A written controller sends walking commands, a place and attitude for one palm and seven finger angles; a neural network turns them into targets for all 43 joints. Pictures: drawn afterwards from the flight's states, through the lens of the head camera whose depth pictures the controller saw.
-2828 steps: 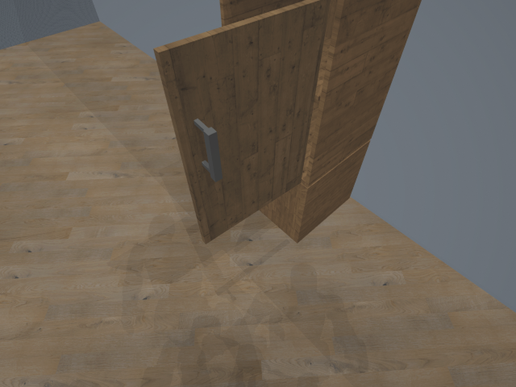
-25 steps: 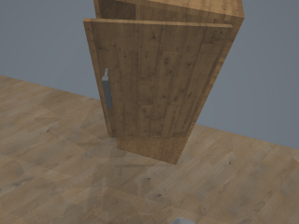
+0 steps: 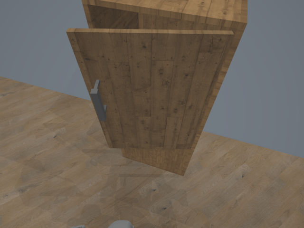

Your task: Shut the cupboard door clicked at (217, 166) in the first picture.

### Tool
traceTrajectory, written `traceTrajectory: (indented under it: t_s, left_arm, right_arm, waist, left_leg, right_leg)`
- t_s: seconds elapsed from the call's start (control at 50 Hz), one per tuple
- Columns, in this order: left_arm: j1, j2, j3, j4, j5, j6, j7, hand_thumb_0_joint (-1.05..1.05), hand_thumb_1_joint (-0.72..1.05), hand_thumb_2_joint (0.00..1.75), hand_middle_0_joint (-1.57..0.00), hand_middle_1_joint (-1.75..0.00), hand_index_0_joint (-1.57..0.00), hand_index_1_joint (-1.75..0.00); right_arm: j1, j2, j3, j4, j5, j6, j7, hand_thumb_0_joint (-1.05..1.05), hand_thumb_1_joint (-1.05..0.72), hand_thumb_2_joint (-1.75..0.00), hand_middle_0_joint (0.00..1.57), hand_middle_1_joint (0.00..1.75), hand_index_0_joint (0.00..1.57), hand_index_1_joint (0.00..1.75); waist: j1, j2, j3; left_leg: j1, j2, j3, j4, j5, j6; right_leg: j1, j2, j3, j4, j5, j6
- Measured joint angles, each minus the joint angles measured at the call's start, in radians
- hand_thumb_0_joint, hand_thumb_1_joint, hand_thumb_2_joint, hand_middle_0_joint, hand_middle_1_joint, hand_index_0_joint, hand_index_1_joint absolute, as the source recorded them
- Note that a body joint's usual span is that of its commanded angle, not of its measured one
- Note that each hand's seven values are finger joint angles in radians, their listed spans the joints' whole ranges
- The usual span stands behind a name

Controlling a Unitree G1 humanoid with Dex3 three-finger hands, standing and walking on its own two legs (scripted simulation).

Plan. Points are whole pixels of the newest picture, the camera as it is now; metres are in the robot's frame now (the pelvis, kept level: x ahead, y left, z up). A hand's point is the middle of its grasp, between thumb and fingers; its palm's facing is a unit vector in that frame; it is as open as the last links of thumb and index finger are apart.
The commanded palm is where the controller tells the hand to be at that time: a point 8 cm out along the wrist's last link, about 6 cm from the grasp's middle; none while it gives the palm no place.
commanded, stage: come to a stop and stand still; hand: left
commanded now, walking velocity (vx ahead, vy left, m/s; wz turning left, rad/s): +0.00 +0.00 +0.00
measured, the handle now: (100, 101) +0.46 +0.21 +0.03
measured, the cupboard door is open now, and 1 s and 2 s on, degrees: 18 18 18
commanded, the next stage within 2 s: look again from close up in 0.64 s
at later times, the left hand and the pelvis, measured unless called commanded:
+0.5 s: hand out of the picture +0.00 +0.26 -0.17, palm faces -0.01 -0.97 -0.25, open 7.4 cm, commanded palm none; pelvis -0.03 +0.07 -0.01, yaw -3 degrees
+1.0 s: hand out of the picture +0.02 +0.23 -0.17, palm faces -0.05 -0.97 -0.24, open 7.4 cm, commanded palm none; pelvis -0.03 +0.04 +0.00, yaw -3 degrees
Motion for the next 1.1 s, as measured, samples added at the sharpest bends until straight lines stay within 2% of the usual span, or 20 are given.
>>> traceTrajectory:
  t_s: [0.04,0.08,0.1,0.14,0.22,0.32,0.42,0.48,0.78,1.1]
  left_arm:
    - [0.016,0.016,0.005,-0.001,0.001,0.006,-0.004,0.00,0.90,0.90,-0.20,-0.30,-0.20,-0.30]
    - [0.046,0.030,-0.012,-0.022,-0.005,0.013,-0.004,0.00,0.90,0.90,-0.20,-0.30,-0.20,-0.30]
    - [0.057,0.037,-0.017,-0.031,-0.010,0.018,-0.005,0.00,0.90,0.90,-0.20,-0.30,-0.20,-0.30]
    - [0.095,0.047,-0.017,-0.051,-0.010,0.029,-0.009,0.00,0.90,0.90,-0.20,-0.30,-0.20,-0.30]
    - [0.186,0.056,-0.017,-0.080,-0.002,0.040,-0.015,0.00,0.90,0.90,-0.20,-0.30,-0.20,-0.30]
    - [0.236,0.035,-0.025,-0.081,-0.003,0.021,-0.015,0.00,0.90,0.90,-0.20,-0.30,-0.19,-0.30]
    - [0.236,0.020,-0.032,-0.074,-0.010,0.022,-0.010,0.01,0.90,0.90,-0.20,-0.30,-0.20,-0.30]
    - [0.218,0.009,-0.034,-0.069,-0.009,0.019,-0.009,0.01,0.90,0.90,-0.20,-0.30,-0.20,-0.30]
    - [0.144,0.013,-0.039,-0.021,-0.010,-0.004,-0.010,0.00,0.90,0.90,-0.20,-0.30,-0.20,-0.30]
    - [0.118,0.015,-0.049,0.041,-0.017,-0.021,-0.010,0.00,0.90,0.90,-0.20,-0.30,-0.20,-0.30]
  right_arm:
    - [-0.007,0.004,0.005,-0.017,0.000,-0.011,0.002,0.00,-0.91,-0.90,0.20,0.30,0.20,0.30]
    - [0.009,-0.007,0.013,-0.065,-0.011,-0.027,0.010,0.00,-0.91,-0.90,0.20,0.30,0.20,0.30]
    - [0.020,-0.008,0.011,-0.085,-0.018,-0.036,0.008,0.00,-0.91,-0.90,0.20,0.30,0.20,0.30]
    - [0.041,-0.004,0.013,-0.115,-0.026,-0.029,0.005,0.00,-0.91,-0.90,0.20,0.30,0.20,0.30]
    - [0.077,0.005,0.021,-0.156,-0.029,-0.022,0.003,0.00,-0.91,-0.90,0.20,0.30,0.20,0.30]
    - [0.096,0.016,0.027,-0.154,-0.016,-0.031,0.001,0.00,-0.91,-0.90,0.20,0.30,0.20,0.30]
    - [0.138,0.044,0.034,-0.114,-0.012,-0.048,0.003,0.00,-0.91,-0.90,0.20,0.30,0.20,0.30]
    - [0.160,0.036,0.026,-0.081,-0.012,-0.054,-0.002,0.00,-0.93,-0.90,0.21,0.30,0.20,0.30]
    - [0.187,0.012,0.017,0.039,-0.010,-0.055,0.002,0.01,-0.91,-0.90,0.20,0.30,0.20,0.30]
    - [0.128,0.014,0.033,0.095,-0.004,-0.067,0.004,0.00,-0.91,-0.90,0.20,0.30,0.20,0.30]
  waist:
    - [0.006,-0.015,-0.008]
    - [-0.007,-0.001,-0.015]
    - [-0.012,-0.001,-0.016]
    - [-0.004,-0.007,-0.029]
    - [0.006,0.004,-0.079]
    - [0.010,0.044,-0.078]
    - [0.000,0.036,-0.068]
    - [-0.005,0.035,-0.061]
    - [-0.033,0.016,-0.058]
    - [-0.027,0.024,-0.055]
  left_leg:
    - [0.052,0.008,0.005,-0.130,0.042,0.006]
    - [0.125,0.020,-0.010,-0.319,0.127,0.024]
    - [0.118,0.014,-0.011,-0.315,0.165,0.046]
    - [0.111,0.001,0.006,-0.262,0.144,0.070]
    - [0.107,-0.013,0.045,-0.231,0.105,0.091]
    - [0.091,-0.020,0.063,-0.227,0.112,0.104]
    - [0.103,-0.038,0.077,-0.283,0.149,0.119]
    - [0.118,-0.042,0.084,-0.323,0.174,0.126]
    - [0.166,-0.036,0.081,-0.435,0.240,0.110]
    - [0.199,-0.012,0.063,-0.485,0.259,0.079]
  right_leg:
    - [-0.012,-0.005,0.005,0.017,-0.001,0.010]
    - [-0.035,-0.004,-0.005,0.072,-0.022,0.024]
    - [-0.049,-0.011,-0.004,0.113,-0.046,0.027]
    - [-0.059,-0.010,0.034,0.163,-0.107,0.016]
    - [-0.059,0.017,0.053,0.250,-0.174,0.004]
    - [-0.049,0.029,0.068,0.210,-0.131,0.027]
    - [-0.048,0.014,0.082,0.170,-0.103,0.031]
    - [-0.034,0.014,0.088,0.130,-0.076,0.028]
    - [0.009,0.024,0.084,0.028,-0.013,0.031]
    - [0.046,0.050,0.065,-0.023,-0.001,0.006]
